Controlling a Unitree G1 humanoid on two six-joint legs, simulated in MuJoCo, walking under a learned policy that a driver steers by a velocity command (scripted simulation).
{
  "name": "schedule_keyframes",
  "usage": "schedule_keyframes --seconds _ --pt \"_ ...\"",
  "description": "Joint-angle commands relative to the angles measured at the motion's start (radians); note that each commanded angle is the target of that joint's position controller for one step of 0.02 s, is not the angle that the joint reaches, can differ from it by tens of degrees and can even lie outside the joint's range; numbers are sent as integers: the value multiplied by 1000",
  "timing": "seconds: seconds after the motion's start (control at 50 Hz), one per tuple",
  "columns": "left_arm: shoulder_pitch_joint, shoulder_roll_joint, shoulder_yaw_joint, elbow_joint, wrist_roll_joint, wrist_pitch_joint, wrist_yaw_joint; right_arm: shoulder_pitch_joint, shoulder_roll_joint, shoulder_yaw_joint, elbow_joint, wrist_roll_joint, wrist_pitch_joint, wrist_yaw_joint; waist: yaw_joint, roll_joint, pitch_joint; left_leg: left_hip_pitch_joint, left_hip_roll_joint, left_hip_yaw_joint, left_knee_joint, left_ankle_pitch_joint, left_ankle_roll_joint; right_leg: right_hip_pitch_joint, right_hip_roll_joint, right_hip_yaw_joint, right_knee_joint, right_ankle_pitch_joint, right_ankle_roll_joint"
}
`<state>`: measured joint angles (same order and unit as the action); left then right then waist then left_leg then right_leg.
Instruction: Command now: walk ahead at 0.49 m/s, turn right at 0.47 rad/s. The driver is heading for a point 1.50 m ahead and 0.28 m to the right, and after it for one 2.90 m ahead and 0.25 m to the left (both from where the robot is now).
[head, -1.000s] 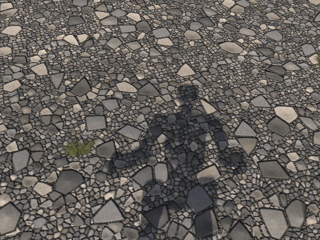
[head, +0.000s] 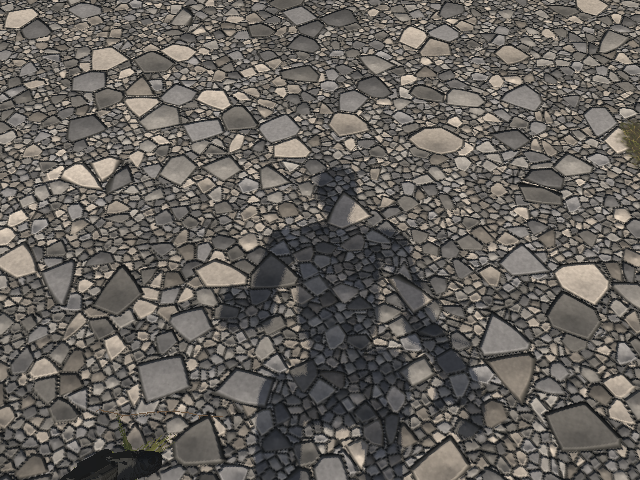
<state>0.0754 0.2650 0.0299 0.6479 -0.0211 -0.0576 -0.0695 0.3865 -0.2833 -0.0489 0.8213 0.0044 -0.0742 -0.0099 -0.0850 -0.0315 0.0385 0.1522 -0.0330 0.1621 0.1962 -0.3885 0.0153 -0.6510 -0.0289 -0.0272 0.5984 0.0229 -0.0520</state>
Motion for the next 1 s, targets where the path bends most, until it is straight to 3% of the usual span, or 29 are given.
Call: schedule_keyframes --seconds 0.02,0.04,0.06,0.08,0.1,0.12,0.14,0.16,0.2,0.22,0.3,0.36,0.42,0.48,0.52,0.54,0.56,0.58,0.6,0.62,0.64,0.66,0.7,0.76,0.82,0.88,0.94,0.98,1.0 --pt "-4 119 42 -94 0 -9 -10 -17 -211 -53 -53 2 16 -20 86 137 -44 7 285 -16 218 1191 87 126 83 -80 4 -129 -64" --pt "122 162 65 -70 -3 -3 -3 -25 -220 -55 -59 0 26 -26 156 141 -121 -31 273 -4 393 1254 72 295 115 -86 -9 -138 -93" --pt "283 212 93 -39 -5 5 14 -40 -216 -50 -74 1 26 -32 248 99 -198 -210 240 6 639 1124 40 578 98 -13 -56 -96 -136" --pt "350 315 113 -30 1 12 33 68 -85 -10 -119 -34 6 -18 174 -155 -325 -639 94 -14 1035 257 -17 1002 -169 431 -29 -111 -281" --pt "355 287 102 -52 -4 3 33 67 -91 6 -132 -22 -35 3 178 -153 -500 -843 -41 -239 1249 -213 -31 1148 -317 899 -212 -310 -418" --pt "334 227 87 -47 5 -1 35 -72 -171 -18 -164 22 -58 17 221 -62 -376 -936 25 -307 1259 -124 -15 1060 -277 781 -280 -357 -342" --pt "273 205 80 -46 3 -5 38 -132 -164 -11 -193 33 -71 19 185 2 -225 -943 68 -287 1173 -29 -2 888 -237 643 -303 -312 -299" --pt "206 187 73 -56 3 -7 39 -148 -150 -10 -191 13 -74 11 134 73 -134 -903 105 -272 1081 19 -8 722 -193 545 -317 -201 -271" --pt "136 155 62 -79 21 -10 44 -113 -156 -19 -183 -13 -53 5 67 29 -80 -782 140 -270 997 72 -31 526 -133 442 -361 -43 -262" --pt "126 155 64 -75 18 -12 47 -96 -146 -18 -180 -19 -42 4 54 13 -74 -762 146 -258 962 83 -49 479 -122 415 -376 2 -268" --pt "166 187 72 -40 9 -12 68 -191 -97 0 -210 -30 -22 -5 77 -3 -33 -749 130 -218 738 245 -105 346 -63 299 -381 68 -241" --pt "212 197 74 -16 -1 2 79 -322 -68 12 -234 -21 -32 4 136 -28 -34 -665 75 -208 481 447 -106 327 -17 271 -347 -41 -183" --pt "263 205 78 7 -9 12 83 -391 -93 3 -253 0 -43 17 163 -50 -42 -626 42 -232 365 470 -98 392 -48 351 -301 -123 -167" --pt "265 192 76 14 -7 21 86 -367 -137 -19 -250 6 -54 27 134 -85 -51 -586 37 -264 301 356 -59 492 -90 455 -207 -148 -142" --pt "248 159 66 8 -1 24 83 -235 -166 -42 -220 3 -63 20 59 -93 -96 -392 48 -242 240 324 -4 471 -51 447 -85 -111 -100" --pt "255 94 43 -5 10 19 78 -107 -211 -57 -212 -16 -67 11 2 -12 -219 -159 189 -366 255 270 62 382 6 377 158 -188 -63" --pt "385 29 21 -32 -9 10 77 -6 -295 -78 -183 -33 -54 9 40 278 -353 180 424 -794 191 83 226 44 157 219 493 -564 12" --pt "400 114 31 -20 -23 6 81 16 -231 -71 -169 -7 -47 20 28 305 -333 182 471 -1004 117 -174 252 -115 87 213 658 -607 30" --pt "308 178 49 -15 -21 10 83 -22 -157 -51 -176 -3 -44 20 -1 191 -199 71 414 -865 92 -197 208 -147 50 220 708 -507 39" --pt "236 178 50 -27 -7 14 85 -66 -131 -41 -176 -11 -37 20 5 123 -118 -40 363 -717 89 -73 176 -128 23 183 697 -435 45" --pt "188 164 50 -43 6 10 83 -96 -111 -33 -168 -16 -33 21 17 107 -56 -135 319 -619 72 55 173 -114 3 178 651 -389 47" --pt "176 146 50 -49 5 9 77 -109 -94 -25 -161 -21 -33 20 39 124 -29 -198 284 -542 48 142 166 -76 -20 174 607 -359 44" --pt "191 105 41 -43 0 12 69 -112 -84 -23 -143 -14 -39 21 63 153 -27 -249 254 -458 12 237 176 -22 -32 144 528 -346 46" --pt "131 69 24 -60 14 10 62 -102 -128 -35 -113 1 -41 22 64 131 -14 -265 264 -387 -31 350 209 -28 -53 104 363 -289 59" --pt "42 50 9 -72 14 -5 49 -91 -160 -41 -90 9 -31 20 35 114 -8 -275 243 -301 -47 393 194 28 -55 69 163 -132 60" --pt "-46 59 9 -90 5 -14 39 -38 -182 -43 -57 18 -21 20 4 115 2 -264 244 -265 -39 398 176 97 -29 41 34 -44 57" --pt "-95 80 17 -113 0 -18 30 -6 -196 -46 -27 27 -7 19 8 122 18 -196 286 -275 -11 423 158 115 -17 41 -37 -81 24" --pt "-47 105 30 -104 4 -21 29 -15 -211 -50 -18 30 5 14 57 125 -8 -169 289 -257 66 567 134 219 7 18 -89 -115 -8" --pt "48 133 47 -74 10 -19 34 -21 -205 -46 -16 31 9 12 112 111 -68 -187 255 -215 186 708 112 370 32 -5 -122 -107 -32"
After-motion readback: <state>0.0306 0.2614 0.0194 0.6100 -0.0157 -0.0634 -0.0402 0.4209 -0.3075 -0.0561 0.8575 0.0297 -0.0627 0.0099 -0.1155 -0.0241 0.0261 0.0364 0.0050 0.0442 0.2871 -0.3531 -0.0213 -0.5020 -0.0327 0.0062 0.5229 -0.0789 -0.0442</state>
